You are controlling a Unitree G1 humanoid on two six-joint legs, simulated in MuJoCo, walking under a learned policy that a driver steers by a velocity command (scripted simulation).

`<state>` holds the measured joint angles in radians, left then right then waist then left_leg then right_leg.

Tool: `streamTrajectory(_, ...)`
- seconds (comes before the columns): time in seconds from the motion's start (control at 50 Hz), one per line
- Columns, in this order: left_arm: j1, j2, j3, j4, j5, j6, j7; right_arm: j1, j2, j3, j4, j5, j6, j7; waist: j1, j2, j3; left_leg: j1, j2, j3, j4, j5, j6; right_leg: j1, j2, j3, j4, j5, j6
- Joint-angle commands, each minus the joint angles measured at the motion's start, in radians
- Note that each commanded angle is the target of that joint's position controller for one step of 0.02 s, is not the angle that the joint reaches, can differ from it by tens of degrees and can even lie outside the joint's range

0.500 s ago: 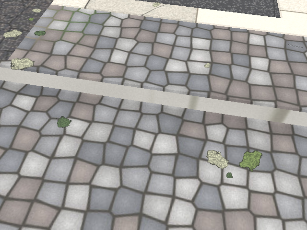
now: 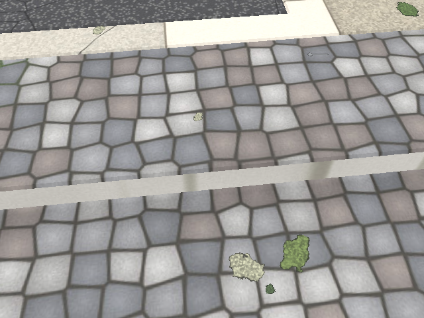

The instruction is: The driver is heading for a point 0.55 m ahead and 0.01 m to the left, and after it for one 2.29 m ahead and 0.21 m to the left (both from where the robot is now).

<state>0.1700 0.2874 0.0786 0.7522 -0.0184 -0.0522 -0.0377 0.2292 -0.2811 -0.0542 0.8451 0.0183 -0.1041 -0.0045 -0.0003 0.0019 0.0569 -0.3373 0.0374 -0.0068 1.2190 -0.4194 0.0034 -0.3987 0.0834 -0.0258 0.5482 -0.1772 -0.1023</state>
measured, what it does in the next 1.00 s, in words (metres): walks ahead: left foot, then right foot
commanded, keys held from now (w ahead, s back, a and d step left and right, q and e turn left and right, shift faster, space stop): w+e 0.06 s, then w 0.46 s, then no key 0.48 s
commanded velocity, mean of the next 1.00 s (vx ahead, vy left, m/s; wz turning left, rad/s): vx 0.36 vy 0.00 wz -0.16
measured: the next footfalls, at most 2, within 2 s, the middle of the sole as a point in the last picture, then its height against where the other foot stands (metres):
left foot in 0.38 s outside the picture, level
right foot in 0.82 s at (252, 282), level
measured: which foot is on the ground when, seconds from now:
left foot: up 0.00-0.36, down 0.38-0.84, up 0.86-1.00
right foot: down 0.00-0.38, up 0.40-0.80, down 0.82-1.00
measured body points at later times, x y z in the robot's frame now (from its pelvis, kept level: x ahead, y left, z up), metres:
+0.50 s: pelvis +0.29 +0.05 +0.01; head +0.32 +0.06 +0.46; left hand +0.38 +0.31 -0.13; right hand +0.36 -0.23 -0.10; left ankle +0.35 +0.12 -0.73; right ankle +0.16 -0.06 -0.64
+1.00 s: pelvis +0.45 +0.00 +0.01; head +0.47 -0.02 +0.46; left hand +0.58 +0.23 -0.12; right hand +0.46 -0.25 -0.15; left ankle +0.41 +0.14 -0.70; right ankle +0.51 -0.08 -0.73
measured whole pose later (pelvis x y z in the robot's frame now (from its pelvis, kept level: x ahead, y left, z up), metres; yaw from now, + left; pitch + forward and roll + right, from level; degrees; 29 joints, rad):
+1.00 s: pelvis +0.45 +0.00 +0.01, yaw -7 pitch -1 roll +1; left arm 0.18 0.20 -0.01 0.92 0.02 -0.03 0.03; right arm 0.23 -0.22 -0.01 1.01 -0.02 0.01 -0.02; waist -0.02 0.02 0.06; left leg -0.22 -0.01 -0.02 0.73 -0.51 0.01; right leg -0.28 0.03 -0.06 0.42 -0.12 -0.07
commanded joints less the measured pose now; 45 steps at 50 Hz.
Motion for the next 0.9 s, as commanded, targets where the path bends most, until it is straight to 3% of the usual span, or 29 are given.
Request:
streamTrajectory(0.02, 0.05, 0.098, 0.023, -0.066, 0.014, -0.017, 0.014, -0.043, -0.134, -0.035, -0.1, -0.02, -0.032, 0.0, 0.001, -0.015, -0.116, -0.311, 0.082, -0.083, -0.051, 0.077, 0.0, 0.325, -0.274, 0.413, -0.292, 0.2, -0.208)
streamTrajectory(0.08, 0.053, 0.127, 0.03, -0.072, 0.01, -0.02, 0.029, -0.034, -0.1, -0.031, -0.108, -0.031, 0.0, -0.002, -0.023, -0.025, -0.09, -0.274, 0.081, -0.052, -0.189, 0.141, -0.048, 0.207, -0.246, 0.331, -0.332, 0.304, -0.211)
streamTrajectory(0.16, 0.104, 0.135, 0.029, -0.051, 0.007, -0.017, 0.047, -0.161, -0.056, -0.009, -0.138, -0.031, 0.001, 0.005, 0.032, -0.059, -0.064, -0.217, 0.049, -0.018, -0.503, 0.436, -0.069, 0.15, -0.173, 0.201, -0.336, 0.291, -0.14)
streamTrajectory(0.22, 0.164, 0.141, 0.027, -0.023, 0.005, -0.017, 0.044, -0.247, -0.06, -0.004, -0.16, -0.014, -0.008, 0.018, 0.081, -0.078, -0.049, -0.178, 0.021, -0.013, -0.632, 0.566, -0.055, 0.181, -0.196, 0.221, -0.337, 0.168, -0.12)
streamTrajectory(0.24, 0.213, 0.143, 0.024, 0.008, 0.035, -0.016, 0.026, -0.205, -0.032, 0.014, -0.152, -0.077, 0.033, 0.035, 0.066, -0.102, -0.059, -0.15, 0.022, 0.048, -0.618, 0.544, -0.044, 0.219, -0.175, 0.208, -0.331, 0.226, -0.09)
streamTrajectory(0.28, 0.228, 0.13, 0.022, 0.014, 0.044, -0.015, 0.021, -0.229, -0.063, 0.007, -0.171, -0.071, 0.05, 0.039, 0.077, -0.097, -0.035, -0.157, 0.017, 0.039, -0.638, 0.449, -0.021, 0.276, -0.208, 0.236, -0.292, 0.29, -0.072)
streamTrajectory(0.34, 0.191, 0.169, 0.032, 0.017, 0.053, -0.013, 0.038, -0.104, -0.116, -0.011, -0.147, -0.063, 0.04, 0.036, 0.002, -0.103, -0.044, -0.047, -0.011, 0.03, -0.701, 0.259, 0.024, 0.358, -0.246, 0.27, -0.173, 0.444, -0.042)
streamTrajectory(0.36, 0.187, 0.156, 0.027, 0.023, 0.055, -0.014, 0.039, 0.026, -0.129, -0.02, -0.106, -0.067, 0.027, 0.025, -0.061, -0.057, -0.104, 0.098, -0.024, 0.03, -0.764, 0.253, 0.049, 0.356, -0.198, 0.227, 0.0, 0.533, -0.024)
streamTrajectory(0.38, 0.193, 0.105, 0.01, 0.002, 0.053, -0.019, 0.035, 0.185, -0.192, -0.032, -0.086, -0.082, 0.014, 0.012, -0.121, 0.049, -0.235, 0.316, 0.142, -0.144, -0.78, 0.207, 0.099, 0.249, -0.134, 0.169, 0.273, 0.385, -0.002)
streamTrajectory(0.4, 0.34, 0.033, -0.003, -0.017, 0.011, -0.022, 0.028, 0.244, -0.332, -0.072, -0.06, -0.083, 0.022, 0.008, -0.058, 0.353, -0.343, 0.584, 0.368, -0.616, -0.894, 0.119, 0.24, -0.091, 0.048, 0.061, 0.595, -0.19, 0.045)
streamTrajectory(0.42, 0.284, 0.107, 0.003, 0.014, 0.043, -0.017, 0.034, 0.18, -0.237, -0.055, -0.067, -0.056, 0.035, 0.017, -0.057, 0.192, -0.271, 0.532, 0.356, -0.725, -0.968, -0.012, 0.237, -0.224, 0.018, 0.151, 0.68, -0.328, 0.032)
streamTrajectory(0.44, 0.204, 0.117, 0.006, 0.008, 0.044, -0.014, 0.028, 0.099, -0.164, -0.037, -0.085, -0.049, 0.038, 0.02, -0.046, 0.079, -0.149, 0.415, 0.316, -0.558, -0.967, -0.035, 0.221, -0.238, -0.035, 0.158, 0.687, -0.241, 0.027)
streamTrajectory(0.46, 0.155, 0.107, 0.0, 0.003, 0.042, -0.016, 0.02, 0.057, -0.113, -0.023, -0.082, -0.051, 0.036, 0.023, -0.036, 0.032, -0.102, 0.33, 0.268, -0.448, -0.989, 0.043, 0.201, -0.211, -0.073, 0.146, 0.641, -0.174, 0.028)
streamTrajectory(0.48, 0.138, 0.095, -0.002, 0.0, 0.05, -0.009, 0.014, 0.049, -0.088, -0.013, -0.069, -0.046, 0.032, 0.02, -0.019, 0.064, -0.062, 0.275, 0.225, -0.353, -1.01, 0.142, 0.179, -0.187, -0.104, 0.127, 0.586, -0.149, 0.033)
streamTrajectory(0.52, 0.162, 0.08, -0.011, 0.022, 0.067, 0.009, 0.008, 0.068, -0.074, -0.007, -0.039, -0.04, 0.019, 0.018, 0.0, 0.099, -0.063, 0.232, 0.177, -0.249, -1.029, 0.322, 0.164, -0.12, -0.121, 0.095, 0.544, -0.114, 0.055)
streamTrajectory(0.6, 0.128, 0.041, -0.029, 0.031, 0.061, 0.02, 0.015, 0.117, -0.092, -0.007, 0.016, -0.028, 0.003, 0.018, 0.013, 0.08, -0.052, 0.257, 0.168, -0.096, -0.991, 0.913, 0.193, -0.134, -0.124, 0.037, 0.422, -0.095, 0.101)
streamTrajectory(0.66, 0.055, 0.012, -0.048, 0.029, 0.049, 0.019, 0.017, 0.116, -0.084, 0.002, 0.044, -0.031, 0.015, 0.017, -0.001, 0.117, -0.062, 0.247, 0.119, -0.002, -0.965, 1.036, 0.167, -0.065, -0.112, -0.012, 0.231, -0.004, 0.11)
streamTrajectory(0.72, 0.017, 0.015, -0.053, 0.041, 0.041, 0.016, 0.031, 0.149, -0.088, 0.004, 0.079, -0.032, 0.026, 0.014, -0.024, 0.127, -0.078, 0.279, 0.12, 0.007, -0.925, 1.049, 0.147, 0.001, -0.088, -0.033, 0.109, 0.068, 0.097)
streamTrajectory(0.78, 0.04, 0.025, -0.05, 0.067, 0.045, 0.006, 0.045, 0.132, -0.086, 0.006, 0.101, -0.024, 0.038, 0.003, -0.006, 0.109, -0.065, 0.29, 0.149, -0.031, -0.854, 0.977, 0.132, 0.075, -0.083, -0.019, -0.001, 0.079, 0.061)
streamTrajectory(0.8, 0.084, 0.025, -0.049, 0.089, 0.051, -0.002, 0.05, 0.11, -0.085, 0.007, 0.104, -0.017, 0.042, 0.0, 0.024, 0.082, -0.068, 0.275, 0.136, -0.031, -0.799, 0.926, 0.112, 0.151, -0.08, -0.017, -0.093, 0.145, 0.046)
streamTrajectory(0.82, 0.133, 0.052, -0.042, 0.111, 0.06, -0.015, 0.056, 0.119, -0.078, 0.011, 0.107, -0.018, 0.041, -0.004, 0.043, 0.026, -0.095, 0.241, 0.102, -0.026, -0.723, 0.822, 0.078, 0.267, -0.124, 0.032, -0.162, 0.335, 0.033)
streamTrajectory(0.84, 0.19, 0.121, -0.029, 0.123, 0.068, -0.025, 0.061, 0.161, -0.055, 0.02, 0.094, -0.023, 0.038, -0.009, 0.029, -0.079, -0.171, 0.155, 0.049, 0.005, -0.615, 0.509, 0.047, 0.425, -0.287, 0.166, -0.093, 0.774, 0.0)
streamTrajectory(0.86, 0.184, 0.118, -0.031, 0.128, 0.046, -0.01, 0.06, 0.288, 0.023, 0.039, 0.135, 0.0, 0.059, -0.013, -0.003, -0.219, -0.277, 0.111, -0.048, 0.029, -0.475, -0.022, 0.032, 0.495, -0.452, 0.327, -0.09, 0.982, -0.163)
streamTrajectory(0.88, 0.171, 0.063, -0.046, 0.125, 0.024, -0.001, 0.055, 0.24, -0.031, 0.027, 0.151, -0.015, 0.087, -0.023, 0.024, -0.167, -0.258, 0.081, -0.06, -0.013, -0.399, -0.23, 0.035, 0.434, -0.463, 0.381, -0.143, 0.833, -0.204)
streamTrajectory(0.9, 0.123, 0.055, -0.052, 0.126, 0.023, 0.003, 0.056, 0.177, -0.044, 0.02, 0.141, -0.028, 0.099, -0.022, 0.014, -0.144, -0.169, 0.044, -0.062, -0.029, -0.36, -0.245, 0.032, 0.362, -0.427, 0.352, -0.193, 0.67, -0.192)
